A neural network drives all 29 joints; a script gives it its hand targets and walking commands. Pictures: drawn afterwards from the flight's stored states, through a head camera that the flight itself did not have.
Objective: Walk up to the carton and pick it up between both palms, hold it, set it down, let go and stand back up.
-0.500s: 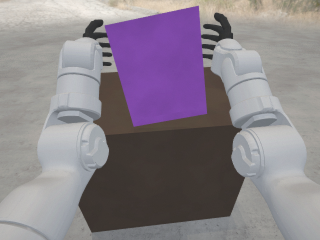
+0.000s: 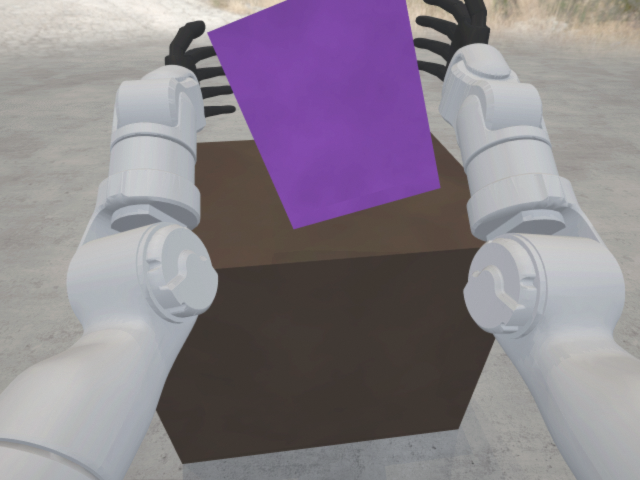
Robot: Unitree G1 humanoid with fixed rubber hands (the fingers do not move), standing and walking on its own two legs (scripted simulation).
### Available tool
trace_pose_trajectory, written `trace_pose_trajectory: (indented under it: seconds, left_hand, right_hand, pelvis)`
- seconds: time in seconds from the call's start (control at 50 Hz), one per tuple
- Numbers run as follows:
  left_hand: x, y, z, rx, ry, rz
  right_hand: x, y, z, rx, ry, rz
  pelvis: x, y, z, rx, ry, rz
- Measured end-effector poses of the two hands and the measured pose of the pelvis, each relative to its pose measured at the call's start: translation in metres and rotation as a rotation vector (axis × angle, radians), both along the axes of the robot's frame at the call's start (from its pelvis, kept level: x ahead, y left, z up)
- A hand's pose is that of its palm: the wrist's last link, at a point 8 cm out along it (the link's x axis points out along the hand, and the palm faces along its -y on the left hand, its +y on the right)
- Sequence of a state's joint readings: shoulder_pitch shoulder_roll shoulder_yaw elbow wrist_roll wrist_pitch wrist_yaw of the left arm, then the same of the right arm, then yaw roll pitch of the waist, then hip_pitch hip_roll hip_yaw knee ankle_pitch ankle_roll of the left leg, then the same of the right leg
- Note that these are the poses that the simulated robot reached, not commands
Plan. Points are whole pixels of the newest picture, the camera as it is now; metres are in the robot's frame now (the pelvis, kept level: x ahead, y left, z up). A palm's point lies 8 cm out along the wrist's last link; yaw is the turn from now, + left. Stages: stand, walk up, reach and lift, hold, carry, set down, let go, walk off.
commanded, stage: set down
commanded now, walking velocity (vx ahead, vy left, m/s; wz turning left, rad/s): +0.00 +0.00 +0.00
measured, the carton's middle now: (335, 96) +0.51 -0.03 +0.32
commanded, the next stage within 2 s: none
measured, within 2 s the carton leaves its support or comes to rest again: neither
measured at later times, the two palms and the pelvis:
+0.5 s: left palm (185, 101) +0.45 +0.16 +0.33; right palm (410, 134) +0.44 -0.12 +0.29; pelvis +0.03 +0.03 +0.00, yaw +1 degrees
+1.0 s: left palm (190, 127) +0.46 +0.16 +0.30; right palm (408, 134) +0.45 -0.12 +0.29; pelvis +0.04 +0.03 +0.00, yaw +1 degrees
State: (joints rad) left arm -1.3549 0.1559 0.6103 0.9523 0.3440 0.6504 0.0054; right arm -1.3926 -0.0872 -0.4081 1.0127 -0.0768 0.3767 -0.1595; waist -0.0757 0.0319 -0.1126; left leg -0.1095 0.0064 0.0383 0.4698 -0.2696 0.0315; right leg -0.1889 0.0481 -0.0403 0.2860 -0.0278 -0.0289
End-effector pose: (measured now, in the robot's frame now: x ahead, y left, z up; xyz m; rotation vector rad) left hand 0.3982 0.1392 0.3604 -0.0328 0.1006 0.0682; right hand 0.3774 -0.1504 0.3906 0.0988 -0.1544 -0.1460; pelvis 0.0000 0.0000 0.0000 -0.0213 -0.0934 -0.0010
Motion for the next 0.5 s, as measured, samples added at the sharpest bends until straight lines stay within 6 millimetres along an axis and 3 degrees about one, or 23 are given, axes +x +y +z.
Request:
trace_pose_trajectory:
  seconds: [0.1, 0.2, 0.34, 0.5]
  left_hand:
    - [0.016, 0.005, -0.025, 0.037, 0.052, -0.003]
    - [0.033, 0.007, -0.039, 0.121, 0.060, 0.028]
    - [0.049, 0.007, -0.031, 0.190, -0.010, 0.058]
    - [0.053, 0.019, -0.027, 0.201, -0.048, 0.066]
  right_hand:
    - [0.016, 0.004, -0.027, -0.018, 0.058, 0.003]
    - [0.036, 0.008, -0.057, -0.018, 0.073, -0.011]
    - [0.057, 0.011, -0.086, 0.036, 0.079, -0.032]
    - [0.063, 0.026, -0.102, 0.020, 0.109, -0.031]
  pelvis:
    - [0.001, 0.008, 0.000, -0.002, -0.003, 0.005]
    - [0.006, 0.016, 0.000, -0.004, 0.002, 0.009]
    - [0.022, 0.024, 0.000, -0.015, 0.024, 0.009]
    - [0.034, 0.032, 0.001, -0.027, 0.015, 0.010]
